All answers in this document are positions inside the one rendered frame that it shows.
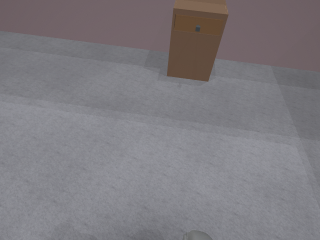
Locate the right robot thigh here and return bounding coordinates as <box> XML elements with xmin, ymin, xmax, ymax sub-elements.
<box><xmin>183</xmin><ymin>230</ymin><xmax>213</xmax><ymax>240</ymax></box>

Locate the handle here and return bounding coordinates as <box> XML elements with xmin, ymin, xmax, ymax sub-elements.
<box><xmin>195</xmin><ymin>24</ymin><xmax>201</xmax><ymax>32</ymax></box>

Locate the drawer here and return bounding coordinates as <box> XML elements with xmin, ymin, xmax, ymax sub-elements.
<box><xmin>174</xmin><ymin>14</ymin><xmax>224</xmax><ymax>36</ymax></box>

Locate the cabinet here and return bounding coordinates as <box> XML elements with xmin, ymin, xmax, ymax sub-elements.
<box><xmin>167</xmin><ymin>0</ymin><xmax>229</xmax><ymax>82</ymax></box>

